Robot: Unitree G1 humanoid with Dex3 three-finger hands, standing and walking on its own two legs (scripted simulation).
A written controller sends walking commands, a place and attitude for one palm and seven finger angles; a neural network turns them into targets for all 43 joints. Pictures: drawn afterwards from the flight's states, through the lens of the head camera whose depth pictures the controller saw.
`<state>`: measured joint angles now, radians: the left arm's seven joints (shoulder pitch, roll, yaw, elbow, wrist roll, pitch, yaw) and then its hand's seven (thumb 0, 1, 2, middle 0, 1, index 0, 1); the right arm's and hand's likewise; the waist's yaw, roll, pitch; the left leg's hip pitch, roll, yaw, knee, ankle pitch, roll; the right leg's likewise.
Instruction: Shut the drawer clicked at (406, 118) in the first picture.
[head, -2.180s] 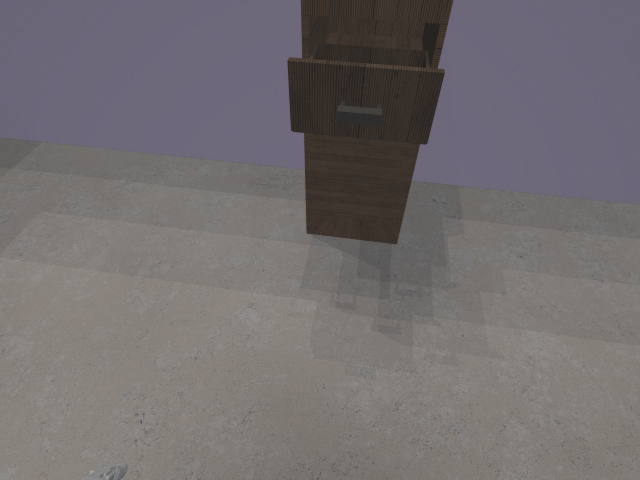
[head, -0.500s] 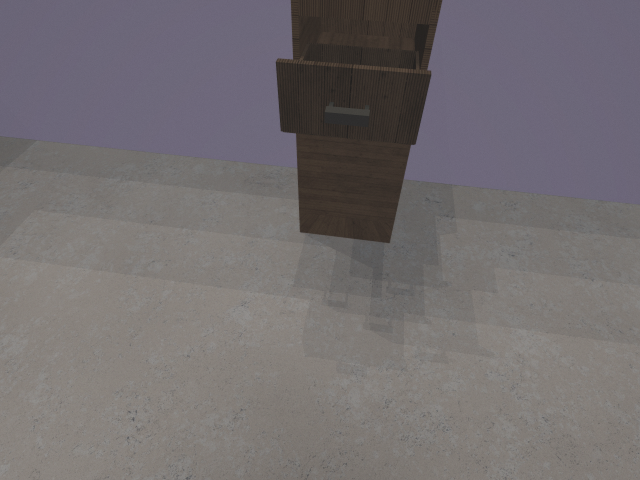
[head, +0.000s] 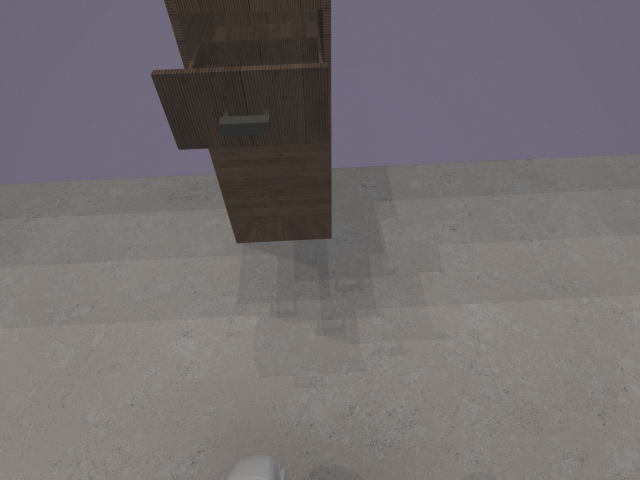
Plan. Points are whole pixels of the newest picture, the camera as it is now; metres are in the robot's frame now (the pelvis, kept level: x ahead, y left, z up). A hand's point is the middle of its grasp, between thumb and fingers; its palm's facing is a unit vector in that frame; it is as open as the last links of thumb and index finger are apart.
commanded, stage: walk to a spot facing it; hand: left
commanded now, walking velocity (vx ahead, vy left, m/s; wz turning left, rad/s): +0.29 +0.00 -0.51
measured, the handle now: (246, 119) +0.77 +0.24 +0.02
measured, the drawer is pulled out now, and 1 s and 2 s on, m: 0.29 0.29 0.29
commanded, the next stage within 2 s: turn to face it in 0.46 s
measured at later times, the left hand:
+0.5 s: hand (168, 421) +0.22 +0.28 -0.19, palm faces -0.17 -0.96 -0.20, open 7.4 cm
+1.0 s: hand (228, 334) +0.36 +0.21 -0.16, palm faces -0.24 -0.96 -0.16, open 7.4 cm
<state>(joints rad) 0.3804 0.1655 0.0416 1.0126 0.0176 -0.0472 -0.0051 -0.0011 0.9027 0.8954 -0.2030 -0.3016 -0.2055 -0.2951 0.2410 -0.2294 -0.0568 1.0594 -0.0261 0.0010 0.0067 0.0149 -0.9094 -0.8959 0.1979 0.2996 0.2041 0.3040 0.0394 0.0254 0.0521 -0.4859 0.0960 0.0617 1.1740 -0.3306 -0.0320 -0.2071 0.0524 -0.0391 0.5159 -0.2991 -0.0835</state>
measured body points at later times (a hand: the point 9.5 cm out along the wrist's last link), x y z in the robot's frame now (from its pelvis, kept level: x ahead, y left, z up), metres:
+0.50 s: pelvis +0.18 +0.08 -0.01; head +0.21 +0.11 +0.44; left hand +0.23 +0.33 -0.17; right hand +0.26 -0.17 -0.12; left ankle +0.26 +0.14 -0.74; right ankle +0.05 -0.03 -0.63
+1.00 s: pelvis +0.22 +0.09 +0.00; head +0.23 +0.08 +0.45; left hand +0.37 +0.26 -0.14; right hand +0.09 -0.09 -0.16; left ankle +0.24 +0.16 -0.71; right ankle +0.16 -0.02 -0.74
